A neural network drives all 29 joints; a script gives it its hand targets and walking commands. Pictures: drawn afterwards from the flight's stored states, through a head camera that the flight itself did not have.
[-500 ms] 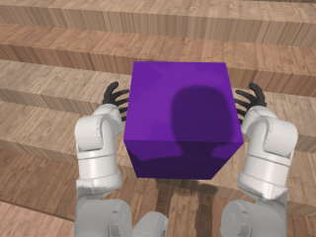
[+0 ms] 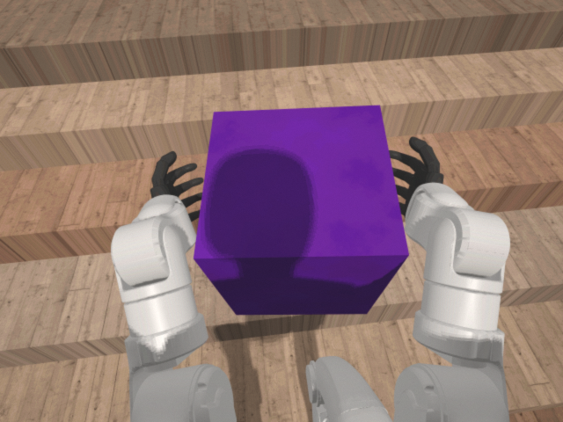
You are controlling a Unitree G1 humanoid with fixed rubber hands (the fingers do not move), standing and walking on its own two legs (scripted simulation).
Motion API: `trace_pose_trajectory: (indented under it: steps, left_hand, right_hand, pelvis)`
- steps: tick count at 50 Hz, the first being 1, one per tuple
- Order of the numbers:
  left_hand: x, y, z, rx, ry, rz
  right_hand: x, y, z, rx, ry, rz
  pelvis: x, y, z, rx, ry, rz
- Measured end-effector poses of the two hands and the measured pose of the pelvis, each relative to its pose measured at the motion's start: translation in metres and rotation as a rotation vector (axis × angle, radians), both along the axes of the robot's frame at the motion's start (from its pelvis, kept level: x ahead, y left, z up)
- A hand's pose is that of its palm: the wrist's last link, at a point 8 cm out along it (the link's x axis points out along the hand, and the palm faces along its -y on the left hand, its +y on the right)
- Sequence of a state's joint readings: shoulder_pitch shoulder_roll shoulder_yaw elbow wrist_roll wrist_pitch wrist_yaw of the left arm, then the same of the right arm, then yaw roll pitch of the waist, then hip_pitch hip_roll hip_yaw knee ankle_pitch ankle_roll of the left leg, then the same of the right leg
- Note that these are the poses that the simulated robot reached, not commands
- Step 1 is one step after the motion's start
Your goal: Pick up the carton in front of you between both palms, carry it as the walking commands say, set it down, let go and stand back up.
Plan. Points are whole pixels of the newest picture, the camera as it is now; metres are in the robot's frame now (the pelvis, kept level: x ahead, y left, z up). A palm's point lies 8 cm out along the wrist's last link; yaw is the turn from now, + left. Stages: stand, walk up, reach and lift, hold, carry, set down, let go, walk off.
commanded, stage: carry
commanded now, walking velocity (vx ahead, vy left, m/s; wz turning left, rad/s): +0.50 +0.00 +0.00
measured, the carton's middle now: (298, 224) +0.38 -0.04 +0.07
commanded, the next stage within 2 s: none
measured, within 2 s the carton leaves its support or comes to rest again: neither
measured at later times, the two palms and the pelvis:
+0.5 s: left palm out of the picture +0.64 +0.22 +0.29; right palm out of the picture +0.68 -0.09 +0.28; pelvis +0.31 +0.02 +0.13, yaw +3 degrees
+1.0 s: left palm out of the picture +1.01 +0.27 +0.45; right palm out of the picture +0.99 -0.04 +0.47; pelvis +0.64 +0.13 +0.29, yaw +1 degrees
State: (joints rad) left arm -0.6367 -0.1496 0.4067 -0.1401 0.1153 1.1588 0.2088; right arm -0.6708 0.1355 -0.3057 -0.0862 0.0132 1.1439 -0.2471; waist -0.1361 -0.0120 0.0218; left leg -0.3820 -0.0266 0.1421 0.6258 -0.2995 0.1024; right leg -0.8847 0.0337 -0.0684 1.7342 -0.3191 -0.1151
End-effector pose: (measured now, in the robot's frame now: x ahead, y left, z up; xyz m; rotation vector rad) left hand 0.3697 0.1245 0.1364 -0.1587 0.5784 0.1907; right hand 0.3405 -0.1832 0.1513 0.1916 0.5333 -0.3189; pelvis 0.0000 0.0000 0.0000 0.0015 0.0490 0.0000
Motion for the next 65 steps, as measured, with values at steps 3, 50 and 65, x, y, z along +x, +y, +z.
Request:
trace_pose_trajectory:
  steps: [3,50,65]
  left_hand:
    - [0.033,0.016,0.034,0.02,-0.064,0.015]
    - [0.641,0.148,0.317,0.015,-0.096,0.021]
    - [0.789,0.21,0.402,0.017,0.038,0.229]
  right_hand:
    - [0.04,0.015,0.034,-0.033,-0.058,0.042]
    - [0.646,0.147,0.317,-0.042,-0.079,0.041]
    - [0.884,0.212,0.38,-0.003,0.069,0.207]
  pelvis:
    - [0.036,0.002,0.011,-0.018,0.005,0.019]
    - [0.642,0.132,0.293,-0.007,0.022,0.022]
    - [0.838,0.115,0.394,-0.056,0.016,0.049]
